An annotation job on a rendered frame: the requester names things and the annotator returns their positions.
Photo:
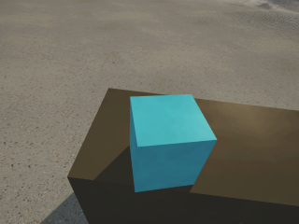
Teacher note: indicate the carton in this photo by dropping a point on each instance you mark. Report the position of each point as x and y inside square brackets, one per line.
[170, 141]

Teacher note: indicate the pedestal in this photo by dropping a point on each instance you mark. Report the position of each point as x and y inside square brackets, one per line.
[251, 175]

